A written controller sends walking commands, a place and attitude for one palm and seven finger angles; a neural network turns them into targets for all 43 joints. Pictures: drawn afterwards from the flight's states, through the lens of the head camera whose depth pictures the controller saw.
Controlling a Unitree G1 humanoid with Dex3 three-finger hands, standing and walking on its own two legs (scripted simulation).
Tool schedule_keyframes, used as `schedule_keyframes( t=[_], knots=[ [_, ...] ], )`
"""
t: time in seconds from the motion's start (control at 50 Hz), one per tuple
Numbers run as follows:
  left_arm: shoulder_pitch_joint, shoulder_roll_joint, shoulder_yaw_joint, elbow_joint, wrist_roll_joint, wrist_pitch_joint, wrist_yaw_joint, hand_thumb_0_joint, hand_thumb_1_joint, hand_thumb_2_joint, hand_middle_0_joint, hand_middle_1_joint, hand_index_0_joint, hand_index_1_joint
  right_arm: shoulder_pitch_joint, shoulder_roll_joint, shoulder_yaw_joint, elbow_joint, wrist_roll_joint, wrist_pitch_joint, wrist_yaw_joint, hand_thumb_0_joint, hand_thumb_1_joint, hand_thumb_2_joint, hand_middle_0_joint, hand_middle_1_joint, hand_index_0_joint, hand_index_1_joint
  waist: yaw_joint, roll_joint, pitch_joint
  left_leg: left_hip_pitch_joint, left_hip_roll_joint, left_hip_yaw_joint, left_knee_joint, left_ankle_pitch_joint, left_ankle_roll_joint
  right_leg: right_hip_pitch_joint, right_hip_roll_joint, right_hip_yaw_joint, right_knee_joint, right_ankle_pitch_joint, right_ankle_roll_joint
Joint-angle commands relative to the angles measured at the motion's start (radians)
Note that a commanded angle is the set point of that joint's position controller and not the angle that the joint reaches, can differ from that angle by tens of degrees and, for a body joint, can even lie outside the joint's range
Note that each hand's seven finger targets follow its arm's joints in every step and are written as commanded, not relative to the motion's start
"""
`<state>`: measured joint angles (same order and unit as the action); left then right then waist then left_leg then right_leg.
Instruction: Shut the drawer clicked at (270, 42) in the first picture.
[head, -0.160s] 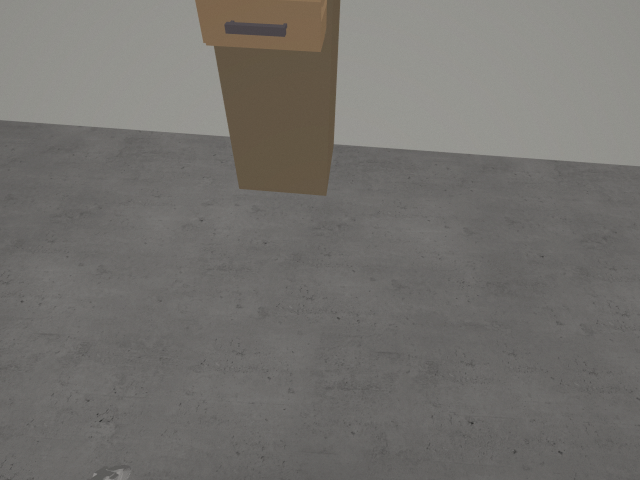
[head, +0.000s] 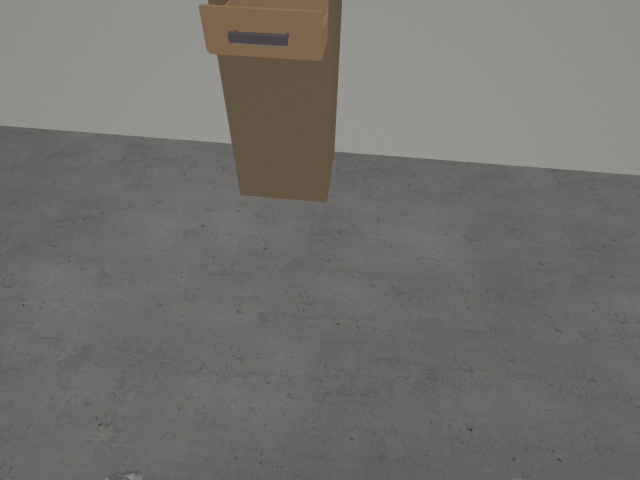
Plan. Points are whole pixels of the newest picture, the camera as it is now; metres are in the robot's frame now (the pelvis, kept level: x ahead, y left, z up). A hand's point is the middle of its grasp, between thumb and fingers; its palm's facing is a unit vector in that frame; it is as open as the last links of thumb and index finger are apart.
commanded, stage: stand and wait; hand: left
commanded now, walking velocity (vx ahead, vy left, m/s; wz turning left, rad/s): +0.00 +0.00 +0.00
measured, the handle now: (259, 36) +1.34 +0.27 +0.05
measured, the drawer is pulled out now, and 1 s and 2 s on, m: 0.16 0.16 0.16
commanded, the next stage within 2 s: look at it before walking up in 0.66 s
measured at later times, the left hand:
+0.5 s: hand out of the picture +0.05 +0.24 -0.15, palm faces -0.04 -0.94 -0.33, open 7.3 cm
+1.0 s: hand out of the picture +0.07 +0.24 -0.15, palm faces -0.04 -0.94 -0.33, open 7.3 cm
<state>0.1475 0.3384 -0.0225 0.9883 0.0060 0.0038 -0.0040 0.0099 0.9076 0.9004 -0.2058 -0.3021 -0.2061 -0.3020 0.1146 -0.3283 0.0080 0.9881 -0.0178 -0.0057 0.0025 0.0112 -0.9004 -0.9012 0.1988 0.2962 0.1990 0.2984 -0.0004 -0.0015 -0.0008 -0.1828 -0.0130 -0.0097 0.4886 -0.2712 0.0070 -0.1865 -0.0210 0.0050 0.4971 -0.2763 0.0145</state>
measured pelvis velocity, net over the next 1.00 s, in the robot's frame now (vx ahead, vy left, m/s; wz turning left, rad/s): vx -0.01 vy -0.01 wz -0.01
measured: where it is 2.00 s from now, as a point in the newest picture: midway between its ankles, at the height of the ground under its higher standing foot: outside the picture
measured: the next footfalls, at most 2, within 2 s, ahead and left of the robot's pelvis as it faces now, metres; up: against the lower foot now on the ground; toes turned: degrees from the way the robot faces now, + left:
none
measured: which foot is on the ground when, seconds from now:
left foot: down 0.00-1.00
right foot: down 0.00-1.00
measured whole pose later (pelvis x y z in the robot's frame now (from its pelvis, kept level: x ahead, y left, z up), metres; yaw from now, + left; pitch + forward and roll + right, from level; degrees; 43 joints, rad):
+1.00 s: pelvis -0.01 -0.01 +0.01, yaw +0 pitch -2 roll +0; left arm 0.15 0.34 -0.02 1.08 0.01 -0.01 0.00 0.01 0.91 0.90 -0.21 -0.30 -0.21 -0.30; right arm 0.12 -0.33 0.00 1.11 -0.01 -0.01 0.00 0.01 -0.90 -0.90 0.20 0.30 0.20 0.30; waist 0.00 -0.01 0.02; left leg -0.15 0.00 -0.01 0.39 -0.21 0.00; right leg -0.16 -0.01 0.01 0.40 -0.21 0.01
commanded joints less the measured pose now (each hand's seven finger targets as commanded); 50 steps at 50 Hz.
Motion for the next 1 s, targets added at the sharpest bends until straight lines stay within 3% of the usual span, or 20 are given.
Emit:
schedule_keyframes(
  t=[0.0, 0.08, 0.44, 0.98],
  knots=[
    [-0.056, 0.204, 0.058, -0.064, 0.004, -0.027, 0.018, 0.000, 0.900, 0.900, -0.200, -0.300, -0.200, -0.300, -0.052, -0.206, -0.053, -0.058, 0.002, -0.027, -0.015, 0.000, -0.900, -0.900, 0.200, 0.300, 0.200, 0.300, -0.002, -0.013, -0.045, 0.007, 0.113, -0.081, -0.090, 0.214, 0.036, 0.012, -0.094, 0.088, -0.093, 0.199, -0.050],
    [-0.057, 0.202, 0.057, -0.049, 0.005, -0.026, 0.018, 0.000, 0.900, 0.900, -0.200, -0.300, -0.200, -0.300, -0.058, -0.203, -0.053, -0.041, 0.002, -0.026, -0.014, 0.000, -0.900, -0.900, 0.200, 0.300, 0.200, 0.300, -0.001, -0.002, -0.017, -0.002, 0.111, -0.086, -0.108, 0.175, 0.034, -0.002, -0.093, 0.095, -0.114, 0.155, -0.048],
    [-0.041, 0.207, 0.054, 0.014, 0.004, -0.026, 0.014, 0.000, 0.900, 0.900, -0.200, -0.300, -0.200, -0.300, -0.037, -0.211, -0.047, 0.032, 0.008, -0.024, -0.011, 0.000, -0.900, -0.900, 0.200, 0.300, 0.200, 0.300, 0.001, 0.004, -0.007, -0.003, 0.118, -0.098, -0.151, 0.100, 0.027, 0.003, -0.096, 0.110, -0.169, 0.059, -0.047],
    [-0.045, 0.203, 0.053, 0.028, 0.006, -0.029, 0.016, 0.000, 0.900, 0.900, -0.200, -0.300, -0.200, -0.300, -0.041, -0.213, -0.046, 0.056, 0.009, -0.027, -0.012, 0.000, -0.900, -0.900, 0.200, 0.300, 0.200, 0.300, 0.000, 0.005, -0.019, 0.035, 0.129, -0.094, -0.168, 0.172, 0.023, 0.021, -0.097, 0.103, -0.168, 0.157, -0.043]
  ],
)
